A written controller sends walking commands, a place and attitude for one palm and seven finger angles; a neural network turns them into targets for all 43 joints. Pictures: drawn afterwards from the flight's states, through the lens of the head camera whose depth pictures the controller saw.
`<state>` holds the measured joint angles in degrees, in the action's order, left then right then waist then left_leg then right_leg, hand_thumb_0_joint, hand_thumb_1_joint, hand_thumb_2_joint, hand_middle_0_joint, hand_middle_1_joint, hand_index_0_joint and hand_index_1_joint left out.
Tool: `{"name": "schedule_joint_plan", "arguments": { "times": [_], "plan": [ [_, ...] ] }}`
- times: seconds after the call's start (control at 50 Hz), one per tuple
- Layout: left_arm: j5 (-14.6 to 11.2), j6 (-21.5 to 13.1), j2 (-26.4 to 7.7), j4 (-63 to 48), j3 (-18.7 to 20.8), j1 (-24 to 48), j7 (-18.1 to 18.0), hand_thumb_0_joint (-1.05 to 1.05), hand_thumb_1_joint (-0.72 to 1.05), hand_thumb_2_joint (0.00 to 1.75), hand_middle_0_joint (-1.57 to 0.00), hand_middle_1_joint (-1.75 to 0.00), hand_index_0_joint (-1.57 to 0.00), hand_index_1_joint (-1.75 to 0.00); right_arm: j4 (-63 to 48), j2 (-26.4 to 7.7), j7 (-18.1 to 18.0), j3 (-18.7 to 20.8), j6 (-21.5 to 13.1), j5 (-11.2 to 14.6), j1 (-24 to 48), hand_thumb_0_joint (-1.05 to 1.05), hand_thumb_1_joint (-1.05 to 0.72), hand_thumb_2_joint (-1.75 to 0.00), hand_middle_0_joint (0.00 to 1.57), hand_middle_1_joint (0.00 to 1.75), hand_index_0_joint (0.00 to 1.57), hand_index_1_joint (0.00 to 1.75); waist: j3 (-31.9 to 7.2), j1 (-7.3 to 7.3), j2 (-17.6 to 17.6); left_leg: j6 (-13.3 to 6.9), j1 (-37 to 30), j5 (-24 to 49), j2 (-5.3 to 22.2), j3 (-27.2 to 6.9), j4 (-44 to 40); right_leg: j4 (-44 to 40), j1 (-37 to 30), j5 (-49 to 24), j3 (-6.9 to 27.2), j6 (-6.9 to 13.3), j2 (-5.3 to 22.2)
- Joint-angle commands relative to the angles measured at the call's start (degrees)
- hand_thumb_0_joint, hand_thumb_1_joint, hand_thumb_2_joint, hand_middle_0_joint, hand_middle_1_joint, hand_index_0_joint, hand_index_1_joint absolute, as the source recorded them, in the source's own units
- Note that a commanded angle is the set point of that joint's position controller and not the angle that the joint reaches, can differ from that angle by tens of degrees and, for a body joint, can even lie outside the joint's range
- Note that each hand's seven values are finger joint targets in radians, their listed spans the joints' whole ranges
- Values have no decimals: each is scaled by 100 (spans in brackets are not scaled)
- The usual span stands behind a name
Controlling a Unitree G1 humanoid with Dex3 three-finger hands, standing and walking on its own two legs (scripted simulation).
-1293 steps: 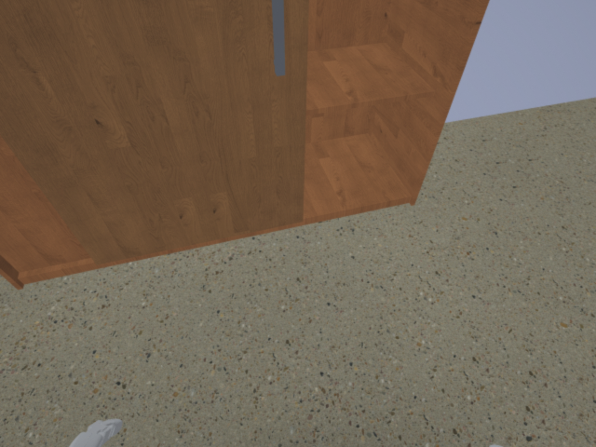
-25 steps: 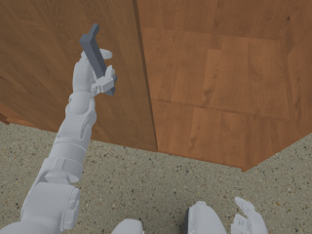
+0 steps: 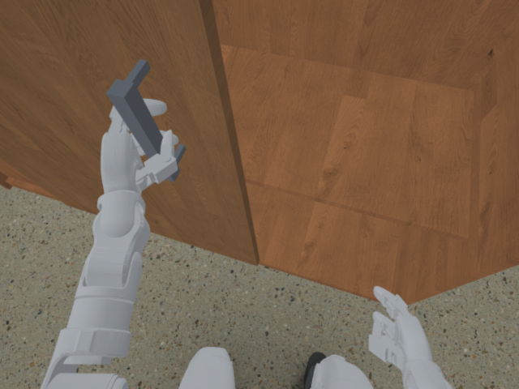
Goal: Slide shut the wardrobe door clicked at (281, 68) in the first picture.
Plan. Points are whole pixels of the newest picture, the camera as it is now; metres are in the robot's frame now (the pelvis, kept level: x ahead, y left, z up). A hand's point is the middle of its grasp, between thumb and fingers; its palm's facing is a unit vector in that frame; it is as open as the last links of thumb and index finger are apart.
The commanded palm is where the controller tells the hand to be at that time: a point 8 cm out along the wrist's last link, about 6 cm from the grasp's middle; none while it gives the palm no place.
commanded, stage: step sideways, sliding the door along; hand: left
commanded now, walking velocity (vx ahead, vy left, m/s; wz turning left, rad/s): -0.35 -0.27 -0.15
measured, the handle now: (157, 128) +0.41 +0.25 +0.10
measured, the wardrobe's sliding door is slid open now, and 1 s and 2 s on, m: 0.48 0.26 0.01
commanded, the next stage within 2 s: none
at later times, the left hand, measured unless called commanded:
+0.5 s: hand (230, 174) +0.35 +0.13 +0.09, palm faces +0.34 -0.92 -0.19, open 6.6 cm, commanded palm +0.31 +0.10 +0.10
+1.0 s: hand (324, 201) +0.34 +0.00 +0.09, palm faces +0.29 -0.94 -0.16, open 6.5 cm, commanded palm +0.30 -0.02 +0.10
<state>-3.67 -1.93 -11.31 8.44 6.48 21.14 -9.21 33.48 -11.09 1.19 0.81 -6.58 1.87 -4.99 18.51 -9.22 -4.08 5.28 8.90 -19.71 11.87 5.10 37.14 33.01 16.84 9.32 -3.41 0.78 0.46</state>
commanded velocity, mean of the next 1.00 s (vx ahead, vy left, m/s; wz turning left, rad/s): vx -0.29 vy -0.28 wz -0.07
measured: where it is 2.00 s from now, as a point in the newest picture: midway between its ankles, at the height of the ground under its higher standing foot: outside the picture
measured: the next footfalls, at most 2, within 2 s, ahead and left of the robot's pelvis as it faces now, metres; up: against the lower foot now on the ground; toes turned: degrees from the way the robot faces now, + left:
left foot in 0.16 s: +0.05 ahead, +0.16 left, +0.00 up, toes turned +5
right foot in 0.44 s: +0.09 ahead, -0.18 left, +0.00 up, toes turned -7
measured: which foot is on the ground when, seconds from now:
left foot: down 0.00-0.02, up 0.04-0.14, down 0.16-0.44, up 0.46-0.58, down 0.60-0.94, up 0.96-1.00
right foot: down 0.00-0.16, up 0.18-0.42, down 0.44-0.60, up 0.62-0.88, down 0.90-1.00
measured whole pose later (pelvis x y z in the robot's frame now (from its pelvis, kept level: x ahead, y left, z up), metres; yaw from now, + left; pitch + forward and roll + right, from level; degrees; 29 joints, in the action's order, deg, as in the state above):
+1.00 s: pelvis -0.03 -0.18 +0.00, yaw -6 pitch -2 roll -1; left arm -3.2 -2.3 -10.1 2.5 9.1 11.8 -12.3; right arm 35.7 -11.2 -0.5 0.2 -5.4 1.8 -2.8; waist 14.7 -4.6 -3.6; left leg 1.0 18.1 -21.0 11.3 -0.9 40.6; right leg 33.7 14.7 17.2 -2.9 0.9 0.1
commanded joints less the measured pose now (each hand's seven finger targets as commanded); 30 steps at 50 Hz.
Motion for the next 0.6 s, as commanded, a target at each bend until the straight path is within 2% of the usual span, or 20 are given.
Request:
{"name": "schedule_joint_plan", "arguments": {
  "times": [0.0,0.04,0.08,0.1,0.12,0.14,0.16,0.18,0.24,0.3,0.38,0.4,0.42,0.44,0.46,0.5,0.52,0.54,0.56,0.58],
  "plan": [
    [496,-960,-409,-2933,-1127,1499,413,0,90,90,-45,-140,-45,-140,-788,-344,-234,66,-393,-34,323,0,-90,-90,20,30,20,30,-3952,768,1973,-234,1112,-1216,-1076,-188,2317,-312,-2783,-8223,1943,921,1797],
    [334,-854,-250,-3072,-1050,1033,324,0,90,90,-45,-140,-45,-140,-625,-385,-297,58,-344,19,155,0,-90,-90,20,30,20,30,-3650,765,1684,-377,1237,-1711,-657,-656,1119,-198,-2345,-7170,2027,923,1902],
    [265,-1022,-110,-3509,-1168,1119,208,0,90,90,-45,-140,-45,-140,-429,-423,-374,-17,-340,-30,271,0,-90,-90,20,30,20,30,-4011,1002,945,-289,332,393,-569,-229,-1255,600,-2336,-6201,1177,566,1290],
    [212,-1083,-85,-3649,-1257,1135,200,0,90,90,-45,-140,-45,-140,-479,-480,-397,58,-249,-30,300,0,-90,-90,20,30,20,30,-4138,1103,319,-363,-940,3321,-253,-297,-1597,1066,-1409,-4687,691,108,840],
    [179,-1104,-112,-3965,-1255,1196,216,0,90,90,-45,-140,-45,-140,-636,-728,-335,212,-225,-81,539,0,-90,-90,20,30,20,30,-4082,947,-974,-878,-2317,6598,989,-1547,-1225,1853,367,-827,305,-269,288],
    [289,-1143,227,-3857,-1374,1032,268,0,90,90,-45,-140,-45,-140,-740,-612,-181,238,-201,-89,529,0,-90,-90,20,30,20,30,-4195,764,-1030,-1406,-2687,8013,1726,-1721,-1079,2713,1069,2115,597,-232,156],
    [424,-1084,340,-3386,-1427,1009,298,0,90,90,-45,-140,-45,-140,-598,-769,-91,320,-219,-84,367,0,-90,-90,20,30,20,30,-3998,863,-356,-1626,-2515,7377,1773,-1270,-1126,3235,1225,2361,747,-239,19],
    [485,-1021,499,-3730,-1592,1274,299,0,90,90,-45,-140,-45,-140,-711,-767,-97,326,-265,-123,334,0,-90,-90,20,30,20,30,-3523,1001,-193,-1660,-2194,6938,1631,-1019,-1220,3156,1411,2167,591,-241,-33],
    [533,-881,482,-3371,-1625,1064,227,0,90,90,-45,-140,-45,-140,-659,-681,-116,223,-395,-157,362,0,-90,-90,20,30,20,30,-3066,1027,-1253,-1368,-2313,6166,1196,-251,-1165,2418,1500,1621,203,-141,180],
    [506,-881,475,-3385,-1737,1100,274,0,90,90,-45,-140,-45,-140,-750,-684,-80,216,-382,-171,327,0,-90,-90,20,30,20,30,-3232,1013,-1337,-1061,-2142,6040,997,-7,-782,1297,690,1023,-42,-75,33],
    [558,-989,252,-3679,-1590,946,324,0,90,90,-45,-140,-45,-140,-838,-625,-92,149,-367,-43,352,0,-90,-90,20,30,20,30,-3367,1006,-665,-790,-1522,5089,770,6,92,-282,-562,-590,-206,-82,-38],
    [581,-1031,73,-3797,-1488,940,323,0,90,90,-45,-140,-45,-140,-861,-554,-113,125,-359,6,325,0,-90,-90,20,30,20,30,-3536,995,-141,-614,-1275,4408,434,131,545,-666,-987,-2330,-46,-52,166],
    [647,-1063,-275,-3917,-1392,946,280,0,90,90,-45,-140,-45,-140,-841,-504,-180,102,-340,11,324,0,-90,-90,20,30,20,30,-3627,1057,598,-405,-500,2779,-81,273,1033,-679,-1507,-4797,701,221,804],
    [580,-1041,-366,-3809,-1206,573,217,0,90,90,-45,-140,-45,-140,-815,-365,-220,46,-371,-18,369,0,-90,-90,20,30,20,30,-3714,982,1210,-318,465,28,-693,134,1454,-395,-1944,-6745,1520,672,1459],
    [553,-972,-394,-3727,-1083,226,182,0,90,90,-45,-140,-45,-140,-708,-379,-238,46,-411,-24,277,0,-90,-90,20,30,20,30,-3831,903,1693,-402,827,-1463,-936,-341,1640,-425,-1851,-7191,2018,919,1796],
    [436,-993,-216,-3887,-1077,260,163,0,90,90,-45,-140,-45,-140,-628,-379,-299,69,-378,-7,175,0,-90,-90,20,30,20,30,-3929,940,1739,-358,990,-1471,-694,-469,512,-26,-2272,-6779,1673,840,1634],
    [392,-1047,-191,-4102,-1172,430,100,0,90,90,-45,-140,-45,-140,-459,-432,-346,23,-394,-66,295,0,-90,-90,20,30,20,30,-3993,1081,1282,-330,406,-150,-537,-334,-753,444,-2085,-6205,1257,653,1366],
    [283,-1084,-24,-4101,-1281,491,115,0,90,90,-45,-140,-45,-140,-459,-460,-351,57,-312,-45,291,0,-90,-90,20,30,20,30,-4082,1206,612,-349,-655,2656,-205,-402,-1649,1139,-1397,-4735,572,186,916],
    [245,-1134,27,-4299,-1345,589,181,0,90,90,-45,-140,-45,-140,-623,-667,-293,217,-278,-101,452,0,-90,-90,20,30,20,30,-4041,1050,-827,-822,-2019,6179,960,-1659,-1385,1929,323,-1140,212,-260,254],
    [362,-1195,261,-4281,-1443,679,234,0,90,90,-45,-140,-45,-140,-780,-633,-165,217,-257,-149,583,0,-90,-90,20,30,20,30,-4013,886,-1160,-1325,-2385,7818,1768,-2011,-1230,2704,1159,2126,577,-230,142]
  ]
}}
